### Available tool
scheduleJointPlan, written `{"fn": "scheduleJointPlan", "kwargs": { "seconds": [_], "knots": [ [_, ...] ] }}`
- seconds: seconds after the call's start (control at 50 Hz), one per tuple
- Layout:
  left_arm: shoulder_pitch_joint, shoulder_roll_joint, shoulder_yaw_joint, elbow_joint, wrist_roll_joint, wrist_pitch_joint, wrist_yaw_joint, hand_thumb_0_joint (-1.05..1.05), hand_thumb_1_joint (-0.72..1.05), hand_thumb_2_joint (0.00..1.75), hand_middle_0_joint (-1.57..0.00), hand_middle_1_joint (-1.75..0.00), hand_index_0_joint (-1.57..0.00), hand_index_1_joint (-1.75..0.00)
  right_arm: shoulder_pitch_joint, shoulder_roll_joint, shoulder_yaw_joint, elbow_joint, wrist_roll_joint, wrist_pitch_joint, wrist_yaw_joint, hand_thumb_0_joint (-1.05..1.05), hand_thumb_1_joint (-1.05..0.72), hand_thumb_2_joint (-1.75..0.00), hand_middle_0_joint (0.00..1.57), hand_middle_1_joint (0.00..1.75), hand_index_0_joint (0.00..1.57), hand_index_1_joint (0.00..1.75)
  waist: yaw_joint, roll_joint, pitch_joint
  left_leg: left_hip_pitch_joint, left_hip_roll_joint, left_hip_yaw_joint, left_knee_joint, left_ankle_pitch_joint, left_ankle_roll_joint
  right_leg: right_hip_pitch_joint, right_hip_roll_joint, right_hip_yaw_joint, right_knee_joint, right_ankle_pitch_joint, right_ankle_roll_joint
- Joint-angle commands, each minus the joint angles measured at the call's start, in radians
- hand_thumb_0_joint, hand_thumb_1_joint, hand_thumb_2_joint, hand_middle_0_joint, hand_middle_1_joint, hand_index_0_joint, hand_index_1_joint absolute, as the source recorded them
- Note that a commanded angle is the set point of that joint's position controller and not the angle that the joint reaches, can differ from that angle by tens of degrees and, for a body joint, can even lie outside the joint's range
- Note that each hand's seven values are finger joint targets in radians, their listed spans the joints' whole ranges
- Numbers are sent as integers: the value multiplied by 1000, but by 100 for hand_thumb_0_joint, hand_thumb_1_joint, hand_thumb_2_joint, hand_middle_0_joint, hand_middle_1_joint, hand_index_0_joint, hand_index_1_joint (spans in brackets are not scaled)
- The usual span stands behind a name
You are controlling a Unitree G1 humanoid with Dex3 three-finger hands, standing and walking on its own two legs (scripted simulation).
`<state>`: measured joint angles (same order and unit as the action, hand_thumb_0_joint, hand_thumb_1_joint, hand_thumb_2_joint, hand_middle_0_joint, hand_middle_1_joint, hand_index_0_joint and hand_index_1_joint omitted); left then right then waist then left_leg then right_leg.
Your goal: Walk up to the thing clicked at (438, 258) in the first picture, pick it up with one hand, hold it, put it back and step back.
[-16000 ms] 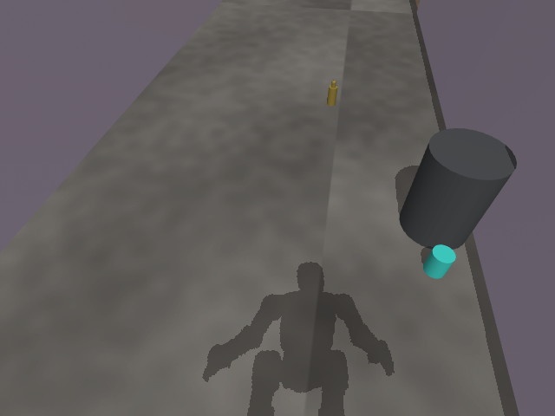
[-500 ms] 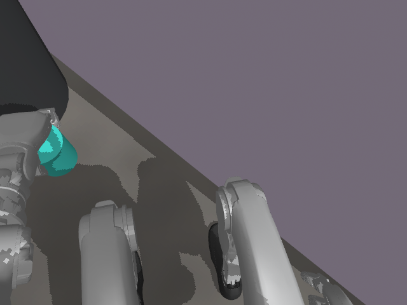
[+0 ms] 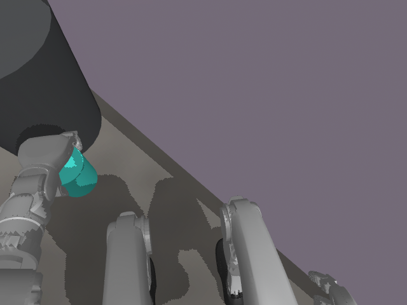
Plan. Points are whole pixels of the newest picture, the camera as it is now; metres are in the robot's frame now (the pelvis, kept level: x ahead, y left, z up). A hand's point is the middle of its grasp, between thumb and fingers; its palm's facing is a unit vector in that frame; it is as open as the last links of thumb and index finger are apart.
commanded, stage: lift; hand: left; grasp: from above
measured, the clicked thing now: (70, 172) +0.42 +0.26 -0.19
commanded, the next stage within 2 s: hold in 1.12 s
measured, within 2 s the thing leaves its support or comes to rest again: neither
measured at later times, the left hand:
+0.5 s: hand (2, 164) +0.36 +0.24 +0.07, palm faces -0.46 -0.09 -0.88, open 11.5 cm
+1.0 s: hand out of the picture +0.36 +0.23 +0.18, palm faces -0.46 -0.09 -0.89, open 11.5 cm
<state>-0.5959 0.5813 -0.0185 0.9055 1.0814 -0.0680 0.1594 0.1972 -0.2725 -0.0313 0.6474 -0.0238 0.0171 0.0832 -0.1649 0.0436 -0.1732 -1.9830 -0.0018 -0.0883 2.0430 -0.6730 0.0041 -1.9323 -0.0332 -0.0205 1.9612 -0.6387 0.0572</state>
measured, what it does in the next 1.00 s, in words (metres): rises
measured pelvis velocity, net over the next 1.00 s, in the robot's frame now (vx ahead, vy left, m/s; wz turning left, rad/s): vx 0.05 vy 0.00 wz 0.04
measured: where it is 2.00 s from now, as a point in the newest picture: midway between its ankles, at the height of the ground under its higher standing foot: (189, 295)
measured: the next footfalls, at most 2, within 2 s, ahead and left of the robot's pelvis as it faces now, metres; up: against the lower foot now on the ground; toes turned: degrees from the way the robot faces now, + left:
none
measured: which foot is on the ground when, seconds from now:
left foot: down 0.00-1.00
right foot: down 0.00-1.00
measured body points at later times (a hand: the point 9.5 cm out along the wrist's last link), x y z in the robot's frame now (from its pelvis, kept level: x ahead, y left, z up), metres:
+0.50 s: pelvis +0.03 +0.00 +0.17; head +0.14 +0.01 +0.60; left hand +0.38 +0.25 +0.12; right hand +0.15 -0.26 +0.05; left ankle +0.08 +0.12 -0.41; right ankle +0.10 -0.15 -0.41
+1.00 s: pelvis +0.05 +0.00 +0.27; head +0.11 +0.00 +0.72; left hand +0.38 +0.23 +0.23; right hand +0.14 -0.27 +0.15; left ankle +0.08 +0.12 -0.41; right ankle +0.10 -0.15 -0.41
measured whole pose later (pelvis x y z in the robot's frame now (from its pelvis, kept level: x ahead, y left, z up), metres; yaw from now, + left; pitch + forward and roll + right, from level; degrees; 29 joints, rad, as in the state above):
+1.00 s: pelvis +0.05 +0.00 +0.27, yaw +2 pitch +11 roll -1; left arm -0.31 0.36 -0.19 0.86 1.01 0.04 0.17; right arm 0.26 -0.25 -0.04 0.73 0.02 0.04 -0.04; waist -0.07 0.03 -0.08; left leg -0.71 0.03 0.00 0.93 -0.42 0.00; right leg -0.70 -0.02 0.01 0.89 -0.37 0.04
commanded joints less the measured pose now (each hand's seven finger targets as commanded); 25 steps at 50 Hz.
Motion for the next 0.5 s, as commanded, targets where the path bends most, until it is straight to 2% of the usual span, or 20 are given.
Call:
{"fn": "scheduleJointPlan", "kwargs": {
  "seconds": [0.0, 0.02, 0.04, 0.08, 0.1, 0.12, 0.16, 0.2, 0.22, 0.24, 0.26, 0.3, 0.34, 0.36, 0.4, 0.44, 0.48],
  "knots": [
    [-298, 277, 93, -318, -35, 21, 48, 0, 51, 116, -93, -101, -93, -102, 134, -211, -89, -59, 12, -13, -35, 0, -92, -91, 20, 30, 20, 30, 25, 216, -678, 652, -12, 25, -383, 159, 6, 359, 29, -56, -283, 172, -86],
    [-282, 241, 69, -329, -38, 25, 44, 0, 50, 117, -92, -101, -91, -102, 128, -205, -87, -61, 12, -14, -39, 0, -93, -91, 20, 30, 20, 30, 23, 233, -671, 683, -10, 18, -405, 165, 2, 365, 30, -56, -290, 175, -86],
    [-287, 235, 61, -339, -36, 31, 41, 0, 50, 117, -92, -103, -91, -104, 127, -201, -87, -64, 13, -13, -41, 0, -93, -91, 20, 30, 20, 30, 20, 223, -668, 711, -6, 22, -414, 180, 4, 382, 34, -55, -314, 182, -86],
    [-267, 251, 73, -365, -42, 43, 37, 0, 50, 116, -92, -101, -91, -102, 117, -201, -87, -66, 21, -9, -53, 0, -92, -91, 20, 30, 20, 30, 29, 200, -668, 751, -5, 14, -462, 176, 4, 430, 34, -54, -351, 179, -83],
    [-227, 202, 47, -362, -49, 47, 30, 0, 48, 116, -91, -101, -90, -102, 114, -195, -85, -64, 21, -10, -55, 0, -93, -91, 20, 30, 20, 30, 28, 219, -633, 765, -4, 13, -485, 185, 1, 436, 32, -54, -364, 184, -82],
    [-244, 199, 43, -404, -59, 50, 30, 0, 48, 117, -91, -101, -90, -102, 103, -192, -84, -69, 22, -11, -60, 0, -92, -91, 20, 30, 20, 30, 32, 213, -646, 794, -2, 14, -505, 184, 2, 467, 34, -53, -388, 187, -81],
    [-179, 196, 45, -386, -61, 66, 25, 0, 50, 116, -92, -100, -91, -101, 98, -189, -80, -61, 27, -9, -69, 0, -92, -91, 20, 30, 20, 30, 41, 178, -621, 838, 2, 8, -547, 195, 1, 509, 36, -53, -428, 190, -78],
    [-156, 171, 26, -433, -67, 74, 16, 0, 48, 114, -90, -101, -89, -102, 89, -181, -78, -64, 33, -9, -79, 0, -92, -91, 20, 30, 20, 30, 49, 182, -627, 893, 2, 15, -586, 229, -1, 564, 39, -46, -467, 210, -78],
    [-165, 195, 38, -463, -75, 80, 19, 0, 49, 115, -90, -102, -89, -102, 79, -177, -78, -64, 35, -6, -85, 0, -92, -91, 20, 30, 20, 30, 56, 173, -627, 907, 3, 23, -604, 226, 1, 600, 40, -43, -497, 212, -77],
    [-123, 163, 21, -447, -77, 86, 17, 0, 49, 115, -92, -99, -90, -101, 77, -170, -73, -64, 38, -6, -90, 0, -92, -91, 20, 30, 20, 30, 54, 155, -595, 927, 3, 23, -632, 222, 0, 625, 41, -41, -523, 207, -76],
    [-129, 140, 4, -461, -85, 92, 15, 0, 49, 114, -92, -97, -91, -99, 70, -162, -69, -63, 40, -4, -96, 0, -92, -91, 20, 30, 20, 30, 52, 137, -572, 939, 4, 29, -657, 208, 1, 654, 43, -38, -558, 202, -75],
    [-110, 162, 21, -460, -83, 104, 12, 0, 49, 115, -93, -97, -91, -99, 71, -159, -67, -56, 44, -2, -106, 0, -92, -91, 20, 30, 20, 30, 58, 120, -543, 973, 4, 41, -693, 227, 4, 718, 46, -28, -615, 213, -73],
    [-99, 136, -1, -453, -88, 112, 9, 0, 46, 116, -91, -95, -88, -98, 63, -154, -61, -51, 47, -1, -115, 0, -92, -91, 20, 30, 20, 30, 58, 115, -506, 1025, 9, 30, -754, 218, -2, 763, 45, -25, -656, 209, -72],
    [-91, 98, -28, -444, -85, 115, 5, 0, 47, 117, -92, -96, -90, -99, 62, -145, -58, -45, 47, -3, -120, 0, -92, -91, 20, 30, 20, 30, 55, 100, -491, 1047, 10, 38, -765, 246, 1, 791, 48, -23, -685, 229, -71],
    [-72, 104, -20, -396, -84, 117, 5, 0, 47, 117, -91, -97, -89, -99, 72, -143, -55, -33, 52, -6, -129, 0, -92, -91, 20, 30, 20, 30, 54, 65, -438, 1057, 8, 43, -810, 251, 4, 858, 50, -17, -740, 236, -70],
    [-54, 98, -24, -370, -88, 111, 4, 0, 46, 120, -92, -95, -89, -99, 68, -141, -54, -31, 52, -10, -136, 0, -92, -91, 20, 30, 20, 30, 69, 49, -420, 1105, 8, 47, -855, 274, 4, 920, 50, -14, -793, 254, -69],
    [-66, 52, -58, -338, -85, 106, 2, 0, 48, 121, -93, -98, -90, -101, 76, -130, -48, -21, 50, -14, -139, 0, -92, -91, 20, 30, 20, 30, 62, 43, -378, 1129, 9, 48, -895, 303, 4, 961, 51, -13, -836, 281, -69]
  ]
}}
